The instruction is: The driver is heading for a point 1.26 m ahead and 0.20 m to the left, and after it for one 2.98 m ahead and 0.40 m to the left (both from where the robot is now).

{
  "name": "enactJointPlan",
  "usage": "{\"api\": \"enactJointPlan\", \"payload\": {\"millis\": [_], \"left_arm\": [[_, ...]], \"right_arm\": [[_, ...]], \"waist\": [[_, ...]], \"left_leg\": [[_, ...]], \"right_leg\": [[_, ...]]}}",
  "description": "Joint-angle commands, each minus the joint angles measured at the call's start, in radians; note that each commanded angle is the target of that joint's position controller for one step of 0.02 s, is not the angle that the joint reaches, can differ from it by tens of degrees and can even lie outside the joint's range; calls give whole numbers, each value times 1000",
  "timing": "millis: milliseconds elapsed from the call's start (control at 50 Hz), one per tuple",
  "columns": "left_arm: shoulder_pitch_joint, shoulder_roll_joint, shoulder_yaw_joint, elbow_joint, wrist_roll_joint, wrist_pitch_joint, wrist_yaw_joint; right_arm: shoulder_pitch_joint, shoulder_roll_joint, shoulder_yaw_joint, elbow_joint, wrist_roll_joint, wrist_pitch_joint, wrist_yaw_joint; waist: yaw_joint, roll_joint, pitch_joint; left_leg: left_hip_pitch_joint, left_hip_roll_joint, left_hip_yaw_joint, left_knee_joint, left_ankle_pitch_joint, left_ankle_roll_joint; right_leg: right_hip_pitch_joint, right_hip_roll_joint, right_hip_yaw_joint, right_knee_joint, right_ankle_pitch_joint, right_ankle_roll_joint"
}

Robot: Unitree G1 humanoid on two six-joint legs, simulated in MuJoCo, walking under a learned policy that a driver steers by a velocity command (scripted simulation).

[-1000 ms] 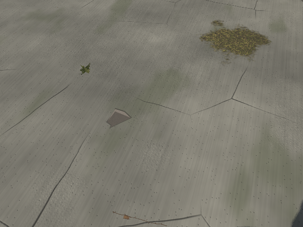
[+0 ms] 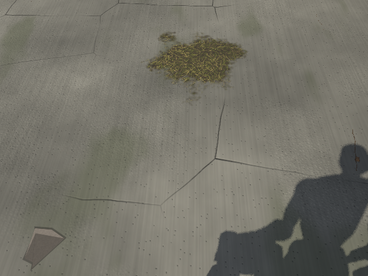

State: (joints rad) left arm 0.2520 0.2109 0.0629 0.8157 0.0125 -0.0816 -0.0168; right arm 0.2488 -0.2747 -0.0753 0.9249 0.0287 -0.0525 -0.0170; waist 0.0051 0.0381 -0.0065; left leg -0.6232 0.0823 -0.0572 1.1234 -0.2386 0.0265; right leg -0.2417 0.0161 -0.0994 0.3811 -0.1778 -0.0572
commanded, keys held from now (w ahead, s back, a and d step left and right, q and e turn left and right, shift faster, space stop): w+q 0.42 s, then w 0.10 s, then w+e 0.48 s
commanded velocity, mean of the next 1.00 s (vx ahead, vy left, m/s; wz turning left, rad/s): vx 0.50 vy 0.00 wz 0.15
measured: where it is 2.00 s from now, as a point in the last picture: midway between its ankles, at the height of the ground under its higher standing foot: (168, 147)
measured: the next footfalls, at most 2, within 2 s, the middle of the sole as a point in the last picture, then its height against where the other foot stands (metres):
left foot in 0.36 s outside the picture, level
right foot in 0.88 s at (188, 224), level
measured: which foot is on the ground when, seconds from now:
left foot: up 0.00-0.34, down 0.36-0.88, up 0.90-1.00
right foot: down 0.00-0.38, up 0.40-0.86, down 0.88-1.00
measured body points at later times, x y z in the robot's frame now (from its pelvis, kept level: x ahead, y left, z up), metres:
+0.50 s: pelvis +0.27 +0.08 -0.01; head +0.31 +0.09 +0.44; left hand +0.29 +0.37 -0.13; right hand +0.46 -0.15 -0.13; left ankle +0.29 +0.15 -0.74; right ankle +0.22 -0.10 -0.64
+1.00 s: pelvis +0.58 +0.09 -0.02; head +0.61 +0.10 +0.43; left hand +0.67 +0.38 -0.13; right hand +0.70 -0.16 -0.14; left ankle +0.41 +0.20 -0.64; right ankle +0.66 +0.04 -0.74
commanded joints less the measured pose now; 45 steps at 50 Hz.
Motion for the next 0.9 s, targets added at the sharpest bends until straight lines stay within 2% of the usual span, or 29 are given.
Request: {"api": "enactJointPlan", "payload": {"millis": [20,80,140,220,260,300,320,340,360,380,400,420,440,460,480,500,540,580,660,700,760,800,840,860,880,900], "left_arm": [[-20,116,36,-26,7,-33,13],[-1,122,37,8,3,-32,32],[29,139,41,37,-3,-28,45],[105,160,51,82,-14,-8,50],[113,176,57,90,-20,5,49],[94,210,64,85,-28,15,53],[86,227,67,83,-31,21,57],[66,239,67,79,-34,26,57],[54,239,63,68,-32,22,60],[94,122,27,16,5,0,43],[71,114,13,-9,-21,-51,23],[-48,173,31,-38,-59,-76,12],[-66,166,27,-35,-60,-84,14],[-67,163,32,-19,-37,-81,24],[-57,171,42,-11,-23,-69,31],[-40,163,44,-8,-20,-54,31],[-28,129,38,-7,-14,-32,30],[-88,111,28,-24,-14,-19,31],[-207,92,11,-47,-26,-21,14],[-256,97,6,-61,-37,-20,2],[-305,113,5,-89,-42,-20,-17],[-311,120,4,-104,-40,-21,-33],[-246,146,15,-98,-33,-17,-42],[-164,176,30,-82,-30,-12,-40],[-15,217,53,-45,-28,-7,-35],[139,295,74,-26,-23,0,-22]], "right_arm": [[32,-27,-17,-39,-4,15,-3],[-49,-23,-20,-67,-10,10,8],[-160,-9,-11,-104,-14,12,27],[-280,4,2,-165,-11,14,54],[-317,-1,3,-196,-8,13,69],[-292,-24,-9,-214,-8,11,80],[-231,-46,-21,-208,-5,13,80],[-101,-87,-45,-179,-1,13,78],[73,-160,-80,-136,-1,17,63],[150,-275,-104,-120,3,19,43],[173,-262,-87,-142,-10,9,42],[158,-193,-67,-139,-23,2,39],[90,-136,-53,-143,-14,-5,37],[6,-97,-39,-160,-10,-9,37],[-44,-56,-25,-175,-15,-13,35],[-54,-50,-21,-178,-21,-16,33],[-32,-74,-24,-164,-20,-24,27],[-1,-100,-29,-146,-22,-29,17],[41,-105,-22,-117,-26,-35,10],[64,-116,-23,-98,-26,-39,12],[86,-120,-25,-69,-28,-33,10],[82,-128,-28,-62,-27,-21,3],[52,-154,-35,-73,-28,-9,-7],[36,-164,-37,-80,-28,0,-11],[14,-164,-33,-91,-26,8,-16],[34,-135,-18,-118,-44,3,-22]], "waist": [[-29,-95,-4],[-19,-100,16],[15,-91,60],[59,-74,108],[60,-83,114],[25,-120,69],[-14,-146,23],[-90,-143,-47],[-173,-107,-139],[-123,141,-222],[-112,136,-375],[-143,66,-277],[-105,22,-176],[-58,-36,-109],[-24,-30,-76],[0,-16,-70],[15,-8,-54],[-2,4,-16],[-54,26,23],[-77,24,41],[-87,10,77],[-74,11,73],[-31,39,11],[15,50,-45],[94,26,-120],[132,-104,-236]], "left_leg": [[-102,25,-89,-59,148,8],[-109,2,-80,-218,293,11],[-85,-4,-18,-353,374,13],[-149,-4,34,-445,296,33],[-144,-18,81,-474,194,55],[-15,-76,157,-488,80,90],[90,-117,191,-483,28,110],[272,-160,206,-538,56,141],[584,-142,113,-590,114,189],[958,126,-384,-628,68,348],[1078,264,-793,-804,-17,450],[1030,223,-641,-828,36,380],[883,182,-471,-824,116,330],[722,142,-359,-835,211,291],[610,106,-279,-856,304,271],[540,95,-255,-877,346,267],[476,86,-190,-905,439,267],[458,76,-125,-928,493,247],[459,38,-18,-961,408,178],[501,67,-11,-984,337,172],[641,125,9,-964,367,164],[733,154,30,-907,488,145],[767,151,67,-786,810,121],[766,136,87,-662,969,106],[694,95,123,-456,990,77],[449,41,151,-131,649,37]], "right_leg": [[83,-275,160,-236,242,-125],[109,-261,61,-247,255,-102],[126,-262,-4,-268,225,-85],[285,-306,-47,-225,281,-80],[344,-321,-69,-168,398,-72],[356,-317,-102,-51,737,-54],[353,-312,-115,54,917,-44],[315,-287,-134,228,992,-23],[126,-248,-139,480,822,17],[-336,-88,-111,874,-10,85],[-508,30,139,1046,-423,83],[-607,-30,199,1049,-341,59],[-591,-82,185,960,-245,42],[-521,-124,171,871,-183,46],[-446,-151,166,809,-139,54],[-389,-161,165,779,-117,62],[-371,-164,142,705,-77,84],[-413,-166,126,593,28,94],[-371,-133,100,309,306,61],[-363,-117,96,239,364,46],[-434,-97,116,186,309,14],[-459,-79,112,170,215,-11],[-346,-25,55,180,109,-42],[-233,13,26,179,69,-62],[-26,42,23,133,112,-92],[281,-132,287,138,163,-163]]}}
Keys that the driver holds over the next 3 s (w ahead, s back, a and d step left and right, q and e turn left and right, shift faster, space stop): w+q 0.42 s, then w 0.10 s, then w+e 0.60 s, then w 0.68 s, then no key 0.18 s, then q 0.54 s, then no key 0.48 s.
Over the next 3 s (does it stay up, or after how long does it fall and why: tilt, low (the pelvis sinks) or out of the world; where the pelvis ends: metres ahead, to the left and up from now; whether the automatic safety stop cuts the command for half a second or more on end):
stays up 1.21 0.14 -0.01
